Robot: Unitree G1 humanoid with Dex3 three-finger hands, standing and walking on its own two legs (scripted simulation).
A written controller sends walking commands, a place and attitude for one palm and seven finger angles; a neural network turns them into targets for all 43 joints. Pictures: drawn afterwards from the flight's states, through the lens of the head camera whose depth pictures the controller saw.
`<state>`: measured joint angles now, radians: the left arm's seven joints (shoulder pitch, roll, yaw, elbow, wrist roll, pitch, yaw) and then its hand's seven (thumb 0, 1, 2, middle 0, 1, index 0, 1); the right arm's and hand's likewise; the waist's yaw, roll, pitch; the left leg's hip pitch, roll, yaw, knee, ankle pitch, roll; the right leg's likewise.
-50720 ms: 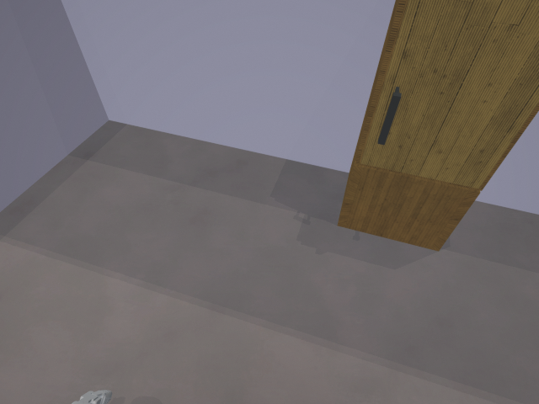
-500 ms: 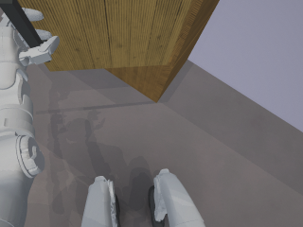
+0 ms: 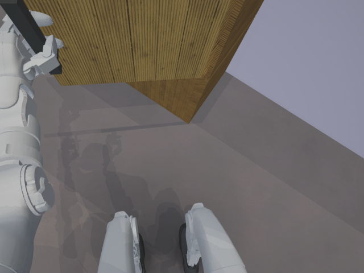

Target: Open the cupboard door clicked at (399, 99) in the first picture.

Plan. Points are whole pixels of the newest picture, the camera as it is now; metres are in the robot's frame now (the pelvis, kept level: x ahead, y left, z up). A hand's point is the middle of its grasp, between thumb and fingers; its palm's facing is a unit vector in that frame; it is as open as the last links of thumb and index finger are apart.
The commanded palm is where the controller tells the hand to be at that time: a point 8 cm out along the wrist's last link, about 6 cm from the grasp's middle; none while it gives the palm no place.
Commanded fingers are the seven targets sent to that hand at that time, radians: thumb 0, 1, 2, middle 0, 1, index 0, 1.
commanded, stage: pull the door open along its arc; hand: left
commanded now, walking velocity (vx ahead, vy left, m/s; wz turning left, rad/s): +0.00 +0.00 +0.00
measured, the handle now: (37, 31) +0.59 +0.24 +0.04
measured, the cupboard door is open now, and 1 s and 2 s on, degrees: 42 81 82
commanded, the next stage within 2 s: open thumb and fingers to let go in 0.76 s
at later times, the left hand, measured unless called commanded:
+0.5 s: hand (90, 131) +0.39 +0.13 +0.04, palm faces +0.34 -0.94 +0.07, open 6.0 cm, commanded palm +0.32 +0.20 +0.04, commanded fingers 0.00 0.90 0.90 -0.40 -1.35 -0.40 -1.35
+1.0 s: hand (131, 159) +0.33 +0.07 +0.04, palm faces +0.48 -0.87 -0.05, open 6.2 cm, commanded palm +0.28 +0.11 +0.04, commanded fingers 0.00 0.34 0.66 -0.36 -1.29 -0.36 -1.29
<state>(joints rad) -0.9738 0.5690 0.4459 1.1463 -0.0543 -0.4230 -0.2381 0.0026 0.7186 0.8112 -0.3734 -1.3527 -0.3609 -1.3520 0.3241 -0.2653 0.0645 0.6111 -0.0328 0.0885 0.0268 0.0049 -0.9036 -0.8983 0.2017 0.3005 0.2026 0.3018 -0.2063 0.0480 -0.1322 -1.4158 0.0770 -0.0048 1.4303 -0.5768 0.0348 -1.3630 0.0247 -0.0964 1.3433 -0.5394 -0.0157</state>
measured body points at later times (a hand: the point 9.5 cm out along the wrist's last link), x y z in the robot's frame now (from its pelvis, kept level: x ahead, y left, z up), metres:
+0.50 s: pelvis +0.02 +0.00 +0.04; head +0.14 +0.02 +0.47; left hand +0.36 +0.18 +0.04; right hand +0.17 -0.23 -0.08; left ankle +0.03 +0.10 -0.59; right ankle +0.04 -0.12 -0.59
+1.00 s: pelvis +0.01 -0.06 +0.03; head +0.12 -0.06 +0.46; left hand +0.30 +0.11 +0.04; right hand +0.20 -0.26 -0.10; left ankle +0.03 +0.10 -0.59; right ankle +0.04 -0.12 -0.59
